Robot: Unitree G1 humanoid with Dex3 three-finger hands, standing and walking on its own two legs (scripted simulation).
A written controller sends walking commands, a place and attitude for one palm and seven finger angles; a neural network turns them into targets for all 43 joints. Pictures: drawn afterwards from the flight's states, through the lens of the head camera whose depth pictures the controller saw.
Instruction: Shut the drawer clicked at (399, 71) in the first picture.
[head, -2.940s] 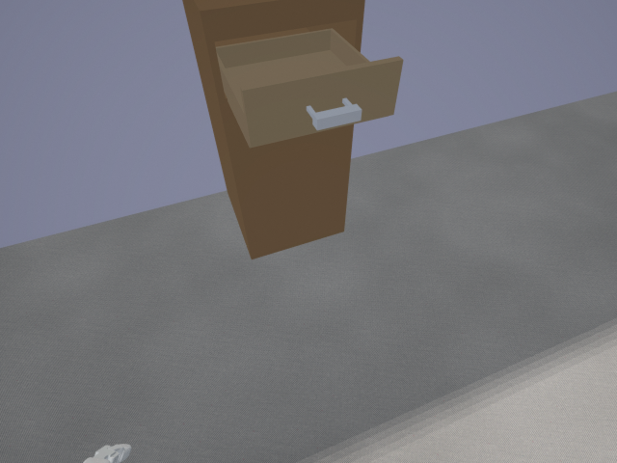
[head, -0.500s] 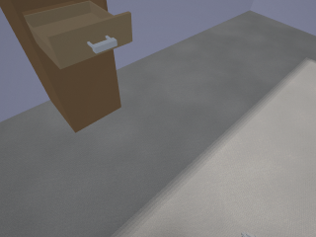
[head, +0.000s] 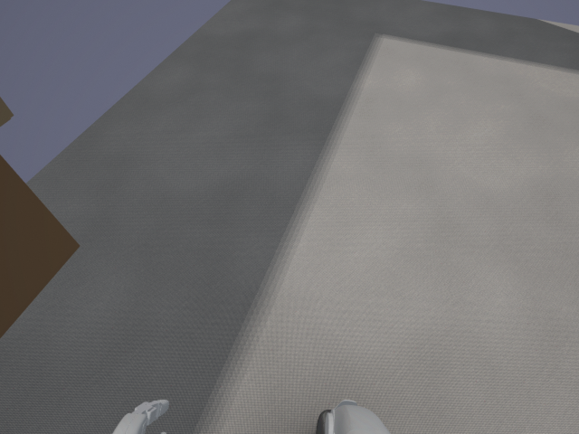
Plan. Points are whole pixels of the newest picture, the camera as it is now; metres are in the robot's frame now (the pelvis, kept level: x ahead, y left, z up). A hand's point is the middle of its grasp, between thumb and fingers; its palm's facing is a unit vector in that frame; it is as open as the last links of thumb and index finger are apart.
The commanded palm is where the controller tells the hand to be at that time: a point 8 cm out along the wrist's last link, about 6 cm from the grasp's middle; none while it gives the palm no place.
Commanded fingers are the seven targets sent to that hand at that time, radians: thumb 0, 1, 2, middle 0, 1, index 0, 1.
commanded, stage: walk to a spot facing it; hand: left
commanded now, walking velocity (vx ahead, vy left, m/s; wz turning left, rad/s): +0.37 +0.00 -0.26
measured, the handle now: out of the picture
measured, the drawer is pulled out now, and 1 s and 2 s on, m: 0.25 0.25 0.25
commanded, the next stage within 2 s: turn to face it in 1.10 s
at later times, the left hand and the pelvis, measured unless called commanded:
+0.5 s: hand out of the picture +0.15 +0.14 -0.16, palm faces +0.06 -0.98 -0.17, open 7.3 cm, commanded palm none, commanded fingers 0.00 0.90 0.90 -0.20 -0.30 -0.20 -0.30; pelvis +0.18 -0.04 +0.02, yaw -3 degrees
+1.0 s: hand (190, 259) +0.45 +0.20 -0.16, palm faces -0.06 -0.99 -0.14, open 7.4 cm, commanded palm none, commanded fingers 0.00 0.90 0.90 -0.20 -0.30 -0.20 -0.30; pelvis +0.38 +0.03 +0.02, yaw -8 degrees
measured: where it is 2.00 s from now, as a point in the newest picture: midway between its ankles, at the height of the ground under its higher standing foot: (301, 310)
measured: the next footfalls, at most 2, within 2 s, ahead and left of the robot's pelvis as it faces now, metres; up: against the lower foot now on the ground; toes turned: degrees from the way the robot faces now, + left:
right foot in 0.02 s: +0.16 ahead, -0.12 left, +0.00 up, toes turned -8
left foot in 0.64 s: +0.38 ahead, +0.10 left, +0.00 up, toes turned +7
